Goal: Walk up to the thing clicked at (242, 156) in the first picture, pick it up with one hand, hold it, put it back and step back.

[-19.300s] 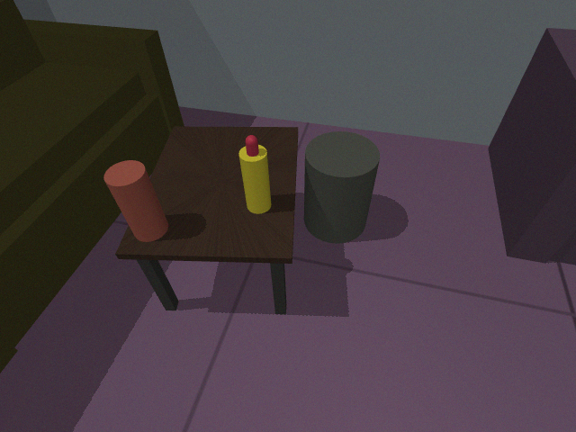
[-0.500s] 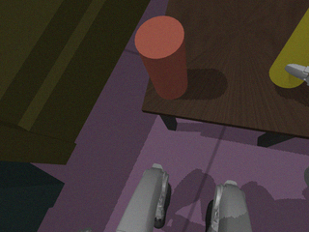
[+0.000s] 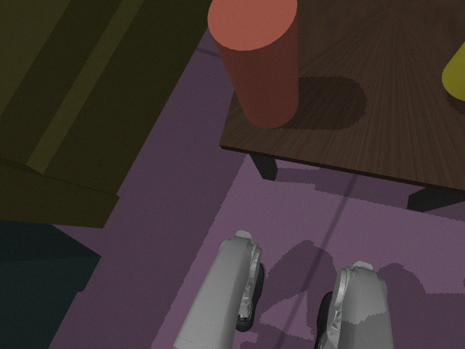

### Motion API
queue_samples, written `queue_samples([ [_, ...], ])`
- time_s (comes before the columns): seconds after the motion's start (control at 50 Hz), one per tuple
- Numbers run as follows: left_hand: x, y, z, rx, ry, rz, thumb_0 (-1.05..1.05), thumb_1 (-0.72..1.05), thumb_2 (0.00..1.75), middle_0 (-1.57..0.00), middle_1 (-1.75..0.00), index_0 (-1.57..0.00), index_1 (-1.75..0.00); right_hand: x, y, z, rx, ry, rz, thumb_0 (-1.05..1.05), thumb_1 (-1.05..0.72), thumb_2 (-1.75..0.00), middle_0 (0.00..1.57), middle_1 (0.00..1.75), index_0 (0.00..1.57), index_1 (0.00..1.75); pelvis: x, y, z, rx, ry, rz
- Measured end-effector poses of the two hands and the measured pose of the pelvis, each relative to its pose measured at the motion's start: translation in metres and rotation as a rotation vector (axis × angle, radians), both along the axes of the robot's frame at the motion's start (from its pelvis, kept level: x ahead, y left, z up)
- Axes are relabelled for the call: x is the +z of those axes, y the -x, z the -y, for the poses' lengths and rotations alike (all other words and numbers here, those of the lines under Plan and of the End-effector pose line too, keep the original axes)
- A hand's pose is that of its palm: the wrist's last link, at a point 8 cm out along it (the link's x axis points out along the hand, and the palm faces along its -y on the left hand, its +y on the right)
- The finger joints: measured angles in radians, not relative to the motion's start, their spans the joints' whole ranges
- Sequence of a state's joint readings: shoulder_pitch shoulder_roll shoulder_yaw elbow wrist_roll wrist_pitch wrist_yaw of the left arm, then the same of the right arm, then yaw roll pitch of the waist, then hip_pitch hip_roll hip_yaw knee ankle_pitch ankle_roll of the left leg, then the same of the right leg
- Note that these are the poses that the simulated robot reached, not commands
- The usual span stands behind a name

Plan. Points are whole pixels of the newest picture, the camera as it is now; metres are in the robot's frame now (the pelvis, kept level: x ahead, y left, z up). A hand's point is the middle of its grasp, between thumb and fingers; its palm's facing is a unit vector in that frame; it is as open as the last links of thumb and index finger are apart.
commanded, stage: lower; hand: right
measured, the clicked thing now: out of the picture +0.59 -0.22 +0.05
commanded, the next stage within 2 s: loosen in 0.34 s
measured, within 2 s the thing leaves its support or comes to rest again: rests again in 0.28 s
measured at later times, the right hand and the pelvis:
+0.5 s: hand out of the picture +0.59 -0.26 -0.04, palm faces +0.34 +0.94 -0.05, open 11.4 cm; pelvis -0.01 +0.00 -0.06, yaw +0 degrees
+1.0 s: hand out of the picture +0.60 -0.27 -0.04, palm faces +0.34 +0.94 -0.04, open 11.0 cm; pelvis -0.02 +0.00 -0.07, yaw +0 degrees
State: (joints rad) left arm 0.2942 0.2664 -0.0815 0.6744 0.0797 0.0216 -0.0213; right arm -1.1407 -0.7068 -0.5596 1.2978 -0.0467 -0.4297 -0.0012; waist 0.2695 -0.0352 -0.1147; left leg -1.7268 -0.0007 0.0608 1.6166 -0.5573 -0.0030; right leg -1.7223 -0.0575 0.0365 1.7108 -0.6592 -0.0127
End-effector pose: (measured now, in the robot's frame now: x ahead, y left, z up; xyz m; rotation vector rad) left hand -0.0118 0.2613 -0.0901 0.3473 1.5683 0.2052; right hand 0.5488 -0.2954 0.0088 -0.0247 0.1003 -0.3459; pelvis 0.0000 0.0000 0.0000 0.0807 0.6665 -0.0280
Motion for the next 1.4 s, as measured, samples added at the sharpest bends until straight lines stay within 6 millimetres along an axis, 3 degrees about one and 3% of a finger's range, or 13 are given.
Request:
queue_samples([
  [0.24, -0.027, 0.003, -0.01, -0.019, -0.02, -0.04, 0.0, 0.54, 0.73, -0.17, -0.25, -0.16, -0.26, -0.045, -0.001, 0.007, -0.013, 0.023, 0.006, -0.05, 0.61, -0.79, 0.66, 1.25, 0.71, 1.27, -0.033, 0.006, -0.001, 0.006, 0.001, -0.022],
  [0.38, -0.042, 0.003, -0.01, -0.025, -0.019, -0.045, 0.0, 0.49, 0.71, -0.16, -0.24, -0.15, -0.25, -0.045, -0.003, 0.012, -0.014, 0.032, 0.025, -0.05, 0.61, -0.78, 0.67, 1.26, 0.71, 1.28, -0.045, 0.009, -0.002, 0.001, 0.0, -0.021],
  [0.54, -0.055, 0.006, -0.011, -0.018, -0.024, -0.036, 0.0, 0.62, 0.77, -0.18, -0.26, -0.17, -0.26, -0.046, -0.008, 0.013, -0.003, 0.015, 0.027, -0.04, 0.61, -0.77, 0.67, 1.26, 0.71, 1.28, -0.059, 0.012, -0.002, -0.002, -0.004, -0.027],
  [0.68, -0.064, 0.007, -0.007, -0.009, -0.008, -0.031, 0.0, 0.73, 0.79, -0.19, -0.27, -0.19, -0.27, -0.044, -0.009, 0.013, -0.001, 0.041, 0.037, -0.03, 0.61, -0.69, 0.77, 1.13, 0.82, 1.14, -0.064, 0.016, -0.002, -0.002, 0.001, -0.025],
  [0.82, -0.065, 0.008, -0.005, -0.005, -0.006, -0.029, 0.0, 0.81, 0.84, -0.19, -0.29, -0.2, -0.28, -0.044, -0.01, 0.015, -0.006, 0.025, 0.029, -0.05, 0.61, -0.62, 0.86, 1.01, 0.91, 1.01, -0.065, 0.016, -0.003, -0.004, 0.0, -0.027],
  [1.4, -0.074, 0.012, -0.003, -0.014, -0.008, -0.042, 0.0, 0.88, 0.91, -0.21, -0.31, -0.21, -0.31, -0.046, -0.011, 0.02, -0.006, 0.014, 0.052, 0.0, 0.61, -0.59, 0.93, 0.92, 0.96, 0.92, -0.078, 0.02, -0.001, -0.008, -0.008, -0.026],
])
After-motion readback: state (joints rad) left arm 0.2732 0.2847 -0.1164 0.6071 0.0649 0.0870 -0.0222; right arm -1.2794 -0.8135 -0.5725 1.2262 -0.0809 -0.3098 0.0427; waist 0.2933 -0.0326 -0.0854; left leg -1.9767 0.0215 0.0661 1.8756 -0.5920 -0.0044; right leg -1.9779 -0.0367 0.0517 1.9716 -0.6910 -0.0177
